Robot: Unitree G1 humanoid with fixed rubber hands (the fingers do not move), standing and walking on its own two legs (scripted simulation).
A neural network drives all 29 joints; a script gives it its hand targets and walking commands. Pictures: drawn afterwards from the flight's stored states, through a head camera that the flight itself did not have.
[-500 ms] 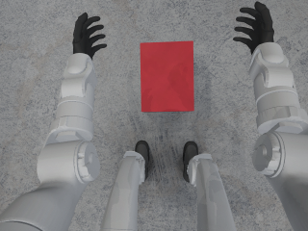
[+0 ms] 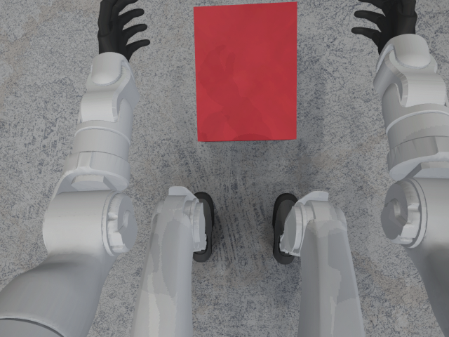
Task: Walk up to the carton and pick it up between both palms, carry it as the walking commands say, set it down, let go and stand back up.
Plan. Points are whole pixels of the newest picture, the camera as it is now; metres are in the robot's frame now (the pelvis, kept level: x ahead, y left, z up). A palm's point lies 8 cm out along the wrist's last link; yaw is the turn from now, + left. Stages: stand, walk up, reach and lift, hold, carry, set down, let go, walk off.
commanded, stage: reach and lift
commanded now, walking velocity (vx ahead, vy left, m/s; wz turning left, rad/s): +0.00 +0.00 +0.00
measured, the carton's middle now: (244, 82) +0.54 +0.01 -0.42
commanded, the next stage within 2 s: none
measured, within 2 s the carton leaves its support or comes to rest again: neither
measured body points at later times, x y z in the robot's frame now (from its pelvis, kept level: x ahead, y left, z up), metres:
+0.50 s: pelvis -0.02 +0.00 -0.10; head +0.35 +0.00 +0.16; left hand +0.52 +0.20 -0.27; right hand +0.54 -0.19 -0.27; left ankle +0.10 +0.12 -0.47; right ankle +0.10 -0.12 -0.47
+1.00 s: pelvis -0.02 +0.00 -0.15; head +0.36 +0.00 +0.07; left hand +0.53 +0.20 -0.35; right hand +0.54 -0.19 -0.36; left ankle +0.09 +0.12 -0.47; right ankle +0.10 -0.12 -0.47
